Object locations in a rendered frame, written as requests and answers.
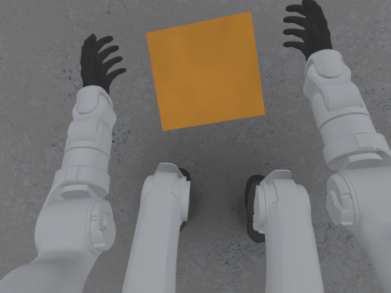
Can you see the carton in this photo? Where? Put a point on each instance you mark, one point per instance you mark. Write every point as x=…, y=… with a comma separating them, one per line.
x=206, y=72

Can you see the right robot hand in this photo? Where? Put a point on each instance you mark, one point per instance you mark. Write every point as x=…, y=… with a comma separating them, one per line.
x=316, y=35

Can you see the robot left shin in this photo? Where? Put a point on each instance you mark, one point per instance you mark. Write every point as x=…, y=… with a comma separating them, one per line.
x=162, y=167

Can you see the left robot hand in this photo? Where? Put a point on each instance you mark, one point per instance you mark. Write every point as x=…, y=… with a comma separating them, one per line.
x=93, y=70

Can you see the robot right upper arm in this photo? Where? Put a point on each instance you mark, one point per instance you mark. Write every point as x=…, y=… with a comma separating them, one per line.
x=360, y=201

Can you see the robot left upper arm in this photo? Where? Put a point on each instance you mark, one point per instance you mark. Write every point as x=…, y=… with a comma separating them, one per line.
x=70, y=236

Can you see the robot left forearm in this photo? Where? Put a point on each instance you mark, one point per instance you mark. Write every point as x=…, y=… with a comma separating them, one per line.
x=84, y=170

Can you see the robot right forearm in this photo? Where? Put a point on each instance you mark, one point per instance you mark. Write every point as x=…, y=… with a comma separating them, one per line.
x=349, y=137

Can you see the left robot foot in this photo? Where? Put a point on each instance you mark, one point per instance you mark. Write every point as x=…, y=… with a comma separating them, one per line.
x=188, y=178

